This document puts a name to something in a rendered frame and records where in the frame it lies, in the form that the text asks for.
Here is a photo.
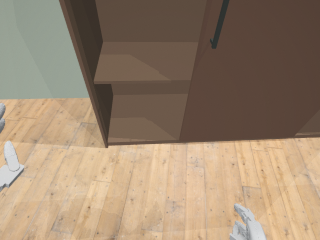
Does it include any robot left hand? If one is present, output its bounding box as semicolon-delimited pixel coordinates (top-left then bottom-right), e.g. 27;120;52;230
0;103;25;192

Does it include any wardrobe door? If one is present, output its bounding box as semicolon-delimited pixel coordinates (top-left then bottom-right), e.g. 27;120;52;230
298;110;320;133
179;0;320;142

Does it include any robot right hand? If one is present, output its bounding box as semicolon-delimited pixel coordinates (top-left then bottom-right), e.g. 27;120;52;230
229;203;267;240

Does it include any handle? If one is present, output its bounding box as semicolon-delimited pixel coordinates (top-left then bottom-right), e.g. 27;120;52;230
210;0;230;49

